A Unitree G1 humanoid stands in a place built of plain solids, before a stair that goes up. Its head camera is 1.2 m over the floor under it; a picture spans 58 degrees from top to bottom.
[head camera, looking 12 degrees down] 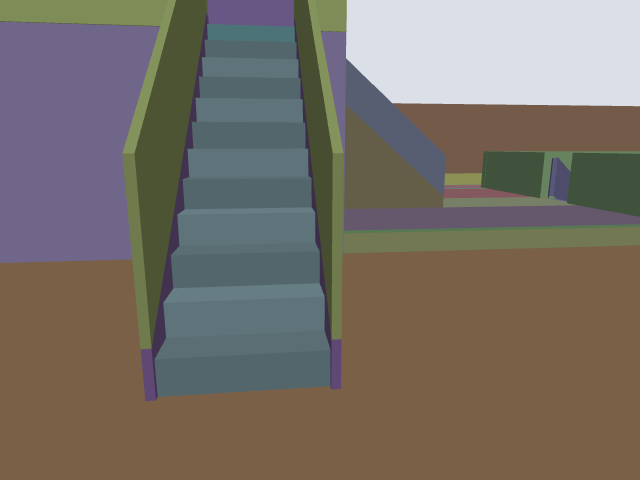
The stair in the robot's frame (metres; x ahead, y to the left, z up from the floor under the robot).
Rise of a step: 0.20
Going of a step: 0.24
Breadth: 0.86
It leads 7 degrees to the left of straight ahead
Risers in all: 12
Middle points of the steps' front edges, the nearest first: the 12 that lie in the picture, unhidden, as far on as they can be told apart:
1.97 0.37 0.20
2.22 0.40 0.40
2.46 0.43 0.60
2.70 0.46 0.80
2.94 0.48 1.00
3.18 0.51 1.20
3.43 0.54 1.39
3.67 0.57 1.59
3.91 0.60 1.79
4.15 0.62 1.99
4.39 0.65 2.19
4.64 0.68 2.39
